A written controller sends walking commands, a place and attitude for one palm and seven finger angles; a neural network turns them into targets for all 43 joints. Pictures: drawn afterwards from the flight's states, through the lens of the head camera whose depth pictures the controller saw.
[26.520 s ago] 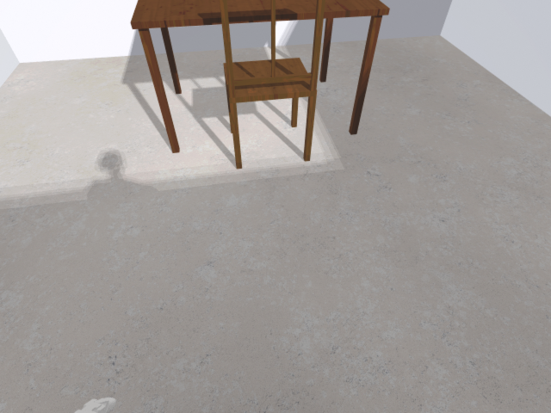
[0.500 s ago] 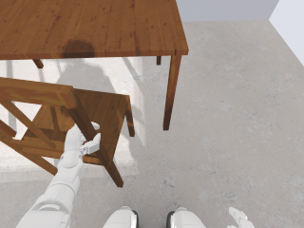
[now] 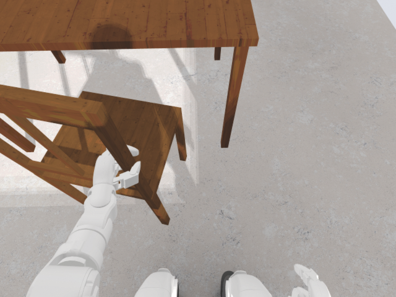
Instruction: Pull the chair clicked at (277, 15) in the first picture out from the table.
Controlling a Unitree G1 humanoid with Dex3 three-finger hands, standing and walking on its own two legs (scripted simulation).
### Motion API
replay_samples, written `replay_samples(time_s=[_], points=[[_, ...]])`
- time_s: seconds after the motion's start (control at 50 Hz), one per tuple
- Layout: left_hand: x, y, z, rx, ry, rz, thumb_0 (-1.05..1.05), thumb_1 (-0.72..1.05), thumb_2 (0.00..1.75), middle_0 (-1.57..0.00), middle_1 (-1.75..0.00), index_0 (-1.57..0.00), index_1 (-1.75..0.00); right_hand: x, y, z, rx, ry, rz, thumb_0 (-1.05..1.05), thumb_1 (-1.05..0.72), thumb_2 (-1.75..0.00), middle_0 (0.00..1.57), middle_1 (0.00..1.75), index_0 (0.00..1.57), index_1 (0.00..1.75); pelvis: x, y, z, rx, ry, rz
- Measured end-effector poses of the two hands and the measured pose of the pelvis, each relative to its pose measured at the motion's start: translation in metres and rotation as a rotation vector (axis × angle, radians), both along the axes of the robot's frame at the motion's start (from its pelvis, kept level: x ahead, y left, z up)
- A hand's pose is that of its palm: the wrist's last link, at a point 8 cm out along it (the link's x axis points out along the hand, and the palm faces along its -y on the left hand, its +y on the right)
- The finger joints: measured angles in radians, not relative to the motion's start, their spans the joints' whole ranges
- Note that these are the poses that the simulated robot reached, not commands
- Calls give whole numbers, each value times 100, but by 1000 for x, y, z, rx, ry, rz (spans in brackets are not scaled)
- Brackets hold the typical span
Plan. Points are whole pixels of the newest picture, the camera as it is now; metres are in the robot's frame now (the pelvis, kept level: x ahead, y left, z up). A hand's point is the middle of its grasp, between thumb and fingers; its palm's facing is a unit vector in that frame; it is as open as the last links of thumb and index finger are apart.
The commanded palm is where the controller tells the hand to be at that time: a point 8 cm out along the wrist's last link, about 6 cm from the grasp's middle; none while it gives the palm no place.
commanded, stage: step backward, pulling the chair out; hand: left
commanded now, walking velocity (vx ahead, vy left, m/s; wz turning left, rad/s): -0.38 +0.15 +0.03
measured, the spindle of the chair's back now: (53, 148) +0.43 +0.38 -0.07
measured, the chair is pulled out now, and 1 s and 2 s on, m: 0.17 0.36 0.62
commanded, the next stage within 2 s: stop walking, hand still on the chair in 1.72 s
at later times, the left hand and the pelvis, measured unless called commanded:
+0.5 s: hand (124, 216) +0.27 +0.17 -0.06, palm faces +0.05 -0.97 -0.26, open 5.9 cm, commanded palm +0.25 +0.22 -0.06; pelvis -0.09 +0.01 +0.01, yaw -2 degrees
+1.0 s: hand (109, 284) +0.14 +0.18 -0.06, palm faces +0.02 -0.95 -0.31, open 6.0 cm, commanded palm +0.12 +0.22 -0.05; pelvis -0.21 +0.01 +0.01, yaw -4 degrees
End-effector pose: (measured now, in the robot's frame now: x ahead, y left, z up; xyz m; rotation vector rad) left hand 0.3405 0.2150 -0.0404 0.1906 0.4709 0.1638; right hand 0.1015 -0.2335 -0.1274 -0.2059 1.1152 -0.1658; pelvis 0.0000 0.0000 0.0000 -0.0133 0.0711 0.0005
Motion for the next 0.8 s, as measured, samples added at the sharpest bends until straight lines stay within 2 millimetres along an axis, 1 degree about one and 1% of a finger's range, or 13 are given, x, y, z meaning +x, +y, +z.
replay_samples(time_s=[0.08,0.16,0.2,0.26,0.3,0.36,0.42,0.48,0.54,0.62,0.7,0.8], points=[[-8,-3,1,-14,15,9,0,58,75,-18,-102,-50,-145,-9,-5,2,-23,-1,-10,1,-90,-89,21,30,20,30,-13,4,2,9,4,20],[-20,-1,1,-15,15,-31,0,59,73,-17,-103,-50,-145,-18,-11,6,-91,-6,-5,1,-90,-89,21,30,20,30,-27,18,-1,0,5,46],[-28,1,1,-17,15,-54,0,60,72,-16,-104,-50,-145,-24,-11,12,-117,0,-15,1,-91,-89,21,30,20,30,-37,24,1,14,-5,38],[-42,5,1,-15,10,-89,0,60,72,-15,-106,-50,-145,-33,-6,22,-132,-10,-19,1,-91,-89,20,30,20,30,-48,29,3,29,-7,8],[-51,6,1,-16,10,-97,0,60,73,-15,-106,-50,-145,-39,0,24,-123,-20,-16,1,-91,-89,20,30,20,30,-53,29,4,27,-3,0],[-67,8,1,-20,15,-83,1,59,74,-16,-105,-50,-145,-49,10,21,-77,-23,-6,1,-91,-90,20,30,20,30,-61,26,6,15,8,-12],[-80,6,1,-11,11,-67,2,57,75,-18,-104,-50,-145,-61,17,12,-15,-22,7,1,-91,-90,20,30,20,30,-71,19,5,22,9,-36],[-91,3,3,24,28,-57,1,56,75,-20,-104,-50,-145,-78,18,3,27,-18,-7,1,-90,-89,20,30,20,30,-87,14,6,-11,-8,-45],[-102,2,6,55,60,-62,-1,55,72,-19,-107,-50,-145,-98,13,1,31,-14,-49,1,-90,-89,21,30,20,30,-101,14,8,-8,-11,-42],[-117,2,8,70,92,-78,-2,56,69,-18,-113,-50,-145,-124,3,6,-15,-11,-66,1,-90,-89,21,30,20,30,-117,20,10,9,-2,-37],[-133,5,8,72,79,-114,-2,57,69,-16,-117,-50,-145,-148,-5,9,-85,-6,-72,1,-91,-89,20,30,20,30,-133,32,7,-3,0,-15],[-156,11,7,69,69,-135,-2,58,69,-14,-120,-49,-143,-178,-2,20,-100,0,-70,1,-91,-89,20,30,20,30,-162,34,9,28,-15,-46]])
